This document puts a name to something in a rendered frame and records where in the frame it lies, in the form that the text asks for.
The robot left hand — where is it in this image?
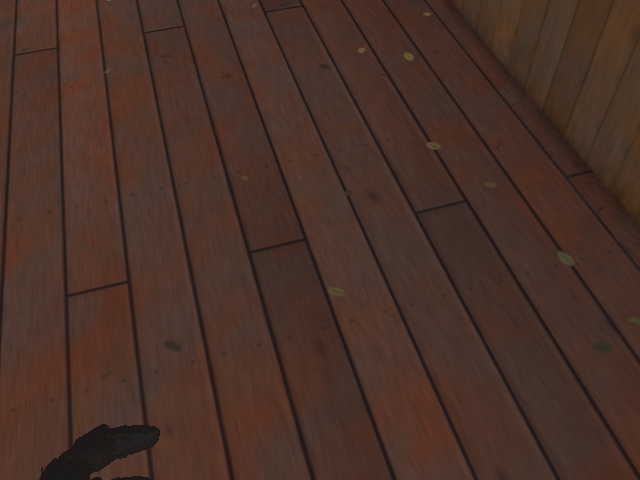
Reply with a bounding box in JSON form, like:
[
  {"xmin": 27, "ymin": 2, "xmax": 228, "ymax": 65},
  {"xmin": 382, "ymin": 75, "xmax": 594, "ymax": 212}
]
[{"xmin": 39, "ymin": 424, "xmax": 160, "ymax": 480}]

